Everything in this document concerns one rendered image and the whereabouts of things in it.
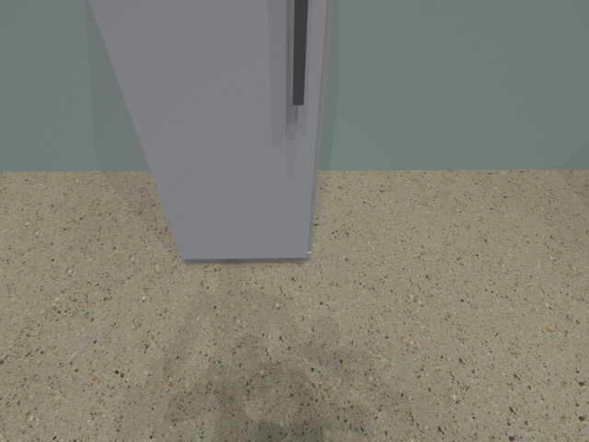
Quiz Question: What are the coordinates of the fridge door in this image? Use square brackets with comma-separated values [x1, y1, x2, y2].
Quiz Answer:
[89, 0, 327, 260]

